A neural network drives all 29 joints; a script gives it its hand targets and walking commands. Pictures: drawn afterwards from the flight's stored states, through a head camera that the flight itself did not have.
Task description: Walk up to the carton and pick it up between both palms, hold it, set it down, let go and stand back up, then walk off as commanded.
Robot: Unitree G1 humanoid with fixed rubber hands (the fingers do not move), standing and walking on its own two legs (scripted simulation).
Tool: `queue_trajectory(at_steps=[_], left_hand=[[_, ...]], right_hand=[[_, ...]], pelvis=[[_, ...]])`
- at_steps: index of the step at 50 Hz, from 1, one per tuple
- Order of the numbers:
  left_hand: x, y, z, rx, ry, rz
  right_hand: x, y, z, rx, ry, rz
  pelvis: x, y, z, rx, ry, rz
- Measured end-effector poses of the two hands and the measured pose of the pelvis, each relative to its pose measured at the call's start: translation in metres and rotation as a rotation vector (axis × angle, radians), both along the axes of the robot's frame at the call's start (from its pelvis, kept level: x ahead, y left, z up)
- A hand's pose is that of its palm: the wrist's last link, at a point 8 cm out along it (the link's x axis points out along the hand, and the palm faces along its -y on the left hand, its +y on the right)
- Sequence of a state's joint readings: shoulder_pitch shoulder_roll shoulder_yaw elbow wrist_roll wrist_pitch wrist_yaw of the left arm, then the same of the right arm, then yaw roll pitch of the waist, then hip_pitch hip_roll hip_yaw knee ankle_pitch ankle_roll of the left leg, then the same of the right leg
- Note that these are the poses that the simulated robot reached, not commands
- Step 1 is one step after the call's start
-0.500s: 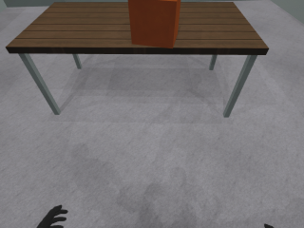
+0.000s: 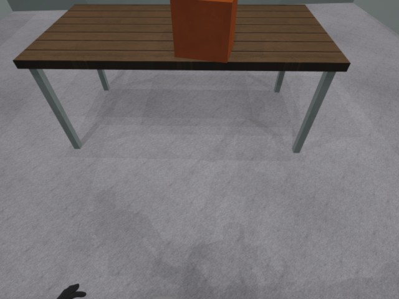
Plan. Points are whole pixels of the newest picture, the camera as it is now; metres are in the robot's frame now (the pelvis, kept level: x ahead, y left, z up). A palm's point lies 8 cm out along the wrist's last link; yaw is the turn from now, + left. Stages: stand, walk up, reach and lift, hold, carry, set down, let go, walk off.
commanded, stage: stand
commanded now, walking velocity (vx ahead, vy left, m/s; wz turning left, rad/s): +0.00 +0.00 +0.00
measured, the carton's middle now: (205, 24) +1.21 +0.01 +0.03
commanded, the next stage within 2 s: none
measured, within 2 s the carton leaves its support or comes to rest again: neither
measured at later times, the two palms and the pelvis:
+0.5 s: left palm out of the picture +0.12 +0.29 -0.09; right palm out of the picture +0.09 -0.31 -0.10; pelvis +0.01 -0.01 +0.00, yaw +0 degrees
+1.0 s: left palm out of the picture +0.12 +0.29 -0.09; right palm out of the picture +0.09 -0.31 -0.10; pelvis +0.01 -0.01 +0.01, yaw +0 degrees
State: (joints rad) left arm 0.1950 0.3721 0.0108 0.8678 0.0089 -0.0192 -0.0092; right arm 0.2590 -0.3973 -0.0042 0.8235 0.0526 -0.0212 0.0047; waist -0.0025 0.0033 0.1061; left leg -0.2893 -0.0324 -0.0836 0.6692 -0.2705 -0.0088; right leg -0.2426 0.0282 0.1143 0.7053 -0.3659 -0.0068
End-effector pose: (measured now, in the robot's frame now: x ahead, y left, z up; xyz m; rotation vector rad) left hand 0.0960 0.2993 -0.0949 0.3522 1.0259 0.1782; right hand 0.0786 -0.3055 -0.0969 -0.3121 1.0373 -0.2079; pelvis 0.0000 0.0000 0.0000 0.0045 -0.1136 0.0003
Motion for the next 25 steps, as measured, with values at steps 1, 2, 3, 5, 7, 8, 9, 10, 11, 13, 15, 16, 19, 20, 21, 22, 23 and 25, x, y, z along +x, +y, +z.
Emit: queue_trajectory(at_steps=[1,2,3,5,7,8,9,10,11,13,15,16,19,20,21,22,23,25], left_hand=[[-0.001,0.0,0.0,0.0,0.005,-0.001],[-0.001,0.0,-0.001,0.001,0.009,-0.001],[-0.001,0.0,-0.001,0.001,0.013,-0.001],[0.0,0.0,-0.001,0.001,0.018,-0.001],[0.002,0.0,-0.001,0.001,0.02,0.0],[0.003,-0.001,-0.001,0.001,0.02,0.001],[0.005,-0.001,0.0,0.001,0.019,0.002],[0.006,-0.001,0.0,0.0,0.019,0.002],[0.008,-0.001,0.0,0.0,0.017,0.002],[0.012,-0.002,0.001,0.0,0.012,0.003],[0.016,-0.002,0.003,-0.001,0.006,0.004],[0.017,-0.003,0.003,-0.001,0.003,0.003],[0.022,-0.004,0.004,0.0,-0.004,0.0],[0.023,-0.005,0.005,0.0,-0.006,-0.002],[0.025,-0.005,0.005,0.0,-0.008,-0.004],[0.026,-0.006,0.006,0.0,-0.01,-0.005],[0.026,-0.006,0.006,0.001,-0.012,-0.006],[0.028,-0.007,0.007,0.002,-0.014,-0.009]], right_hand=[[-0.001,0.0,0.0,0.0,0.005,0.0],[-0.001,0.0,-0.001,0.0,0.009,-0.001],[-0.001,0.0,-0.001,0.001,0.012,-0.002],[-0.001,0.0,-0.001,0.002,0.018,-0.003],[0.001,-0.001,-0.001,0.002,0.021,-0.003],[0.002,-0.001,-0.001,0.002,0.023,-0.002],[0.002,-0.001,-0.001,0.002,0.024,-0.002],[0.003,-0.001,-0.001,0.003,0.025,-0.001],[0.004,-0.001,-0.001,0.003,0.026,-0.001],[0.005,-0.002,-0.001,0.004,0.028,0.0],[0.007,-0.002,-0.001,0.005,0.028,0.0],[0.008,-0.002,-0.001,0.005,0.028,0.001],[0.009,-0.003,-0.001,0.006,0.026,0.001],[0.01,-0.003,-0.001,0.007,0.025,0.001],[0.011,-0.004,-0.001,0.007,0.023,0.002],[0.011,-0.004,-0.001,0.008,0.022,0.002],[0.012,-0.004,-0.001,0.008,0.021,0.003],[0.013,-0.005,0.0,0.009,0.019,0.003]], pelvis=[[0.0,0.0,0.0,0.0,0.001,0.0],[0.0,0.0,0.0,0.0,0.001,0.0],[0.001,0.0,0.0,0.0,0.003,0.0],[0.002,0.0,0.001,0.0,0.006,0.0],[0.004,-0.001,0.001,0.001,0.009,0.0],[0.005,-0.001,0.001,0.001,0.011,0.0],[0.006,-0.001,0.001,0.001,0.012,0.0],[0.007,-0.001,0.002,0.002,0.014,0.0],[0.007,-0.001,0.002,0.002,0.016,0.0],[0.008,-0.002,0.002,0.003,0.018,0.0],[0.009,-0.002,0.002,0.004,0.02,0.0],[0.01,-0.003,0.003,0.004,0.021,0.0],[0.01,-0.004,0.003,0.005,0.022,0.0],[0.01,-0.004,0.003,0.006,0.022,0.0],[0.01,-0.004,0.003,0.006,0.022,0.0],[0.01,-0.005,0.003,0.007,0.022,0.0],[0.01,-0.005,0.003,0.007,0.022,0.0],[0.01,-0.006,0.004,0.008,0.023,0.0]])
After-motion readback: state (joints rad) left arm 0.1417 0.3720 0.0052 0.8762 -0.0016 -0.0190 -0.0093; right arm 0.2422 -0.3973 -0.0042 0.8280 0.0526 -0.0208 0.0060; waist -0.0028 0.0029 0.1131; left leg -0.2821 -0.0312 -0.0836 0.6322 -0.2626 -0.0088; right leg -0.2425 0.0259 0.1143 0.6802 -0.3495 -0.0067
